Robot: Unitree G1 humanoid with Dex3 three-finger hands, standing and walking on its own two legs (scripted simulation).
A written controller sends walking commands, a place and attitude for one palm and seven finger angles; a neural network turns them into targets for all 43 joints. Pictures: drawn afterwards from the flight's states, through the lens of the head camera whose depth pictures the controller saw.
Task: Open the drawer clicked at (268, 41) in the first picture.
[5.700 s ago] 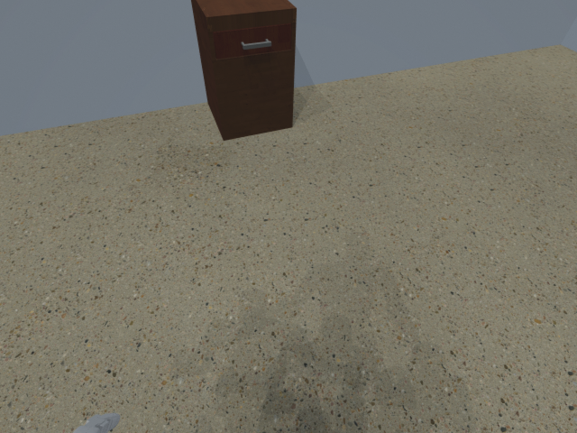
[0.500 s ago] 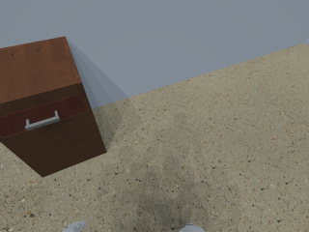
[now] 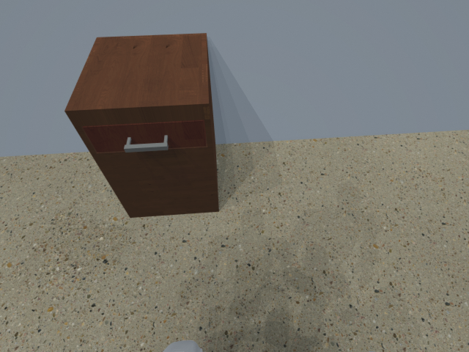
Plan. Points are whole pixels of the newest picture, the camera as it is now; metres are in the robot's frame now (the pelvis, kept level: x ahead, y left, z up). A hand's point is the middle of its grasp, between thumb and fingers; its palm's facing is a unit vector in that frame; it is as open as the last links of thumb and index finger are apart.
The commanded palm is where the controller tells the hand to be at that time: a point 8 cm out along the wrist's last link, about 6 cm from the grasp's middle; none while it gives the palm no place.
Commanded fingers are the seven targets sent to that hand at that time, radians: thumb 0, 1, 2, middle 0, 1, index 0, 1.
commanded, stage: turn to face it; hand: left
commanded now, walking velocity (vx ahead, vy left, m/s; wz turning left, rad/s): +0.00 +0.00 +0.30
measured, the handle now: (147, 143) +0.73 +0.36 -0.23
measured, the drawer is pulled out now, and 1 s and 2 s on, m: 0.00 0.00 0.00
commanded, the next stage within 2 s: take the last steps up to it in 0.22 s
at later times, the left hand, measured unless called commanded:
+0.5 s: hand out of the picture +0.03 +0.20 -0.16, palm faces +0.17 -0.95 -0.26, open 7.4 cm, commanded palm none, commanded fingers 0.00 0.90 0.90 -0.20 -0.30 -0.20 -0.30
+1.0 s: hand out of the picture -0.01 +0.19 -0.18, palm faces +0.29 -0.95 -0.14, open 7.4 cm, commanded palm none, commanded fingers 0.00 0.90 0.90 -0.20 -0.30 -0.20 -0.30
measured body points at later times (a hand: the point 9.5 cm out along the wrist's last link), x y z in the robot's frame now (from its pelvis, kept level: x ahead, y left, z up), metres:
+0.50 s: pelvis +0.00 +0.00 +0.00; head +0.01 -0.03 +0.44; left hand +0.02 +0.25 -0.14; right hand +0.09 -0.23 -0.17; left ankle +0.00 +0.13 -0.72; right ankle +0.00 -0.10 -0.74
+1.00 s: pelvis +0.12 +0.06 -0.01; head +0.15 +0.08 +0.44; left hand -0.03 +0.25 -0.17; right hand +0.23 -0.14 -0.15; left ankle +0.12 +0.17 -0.74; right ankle +0.02 -0.08 -0.69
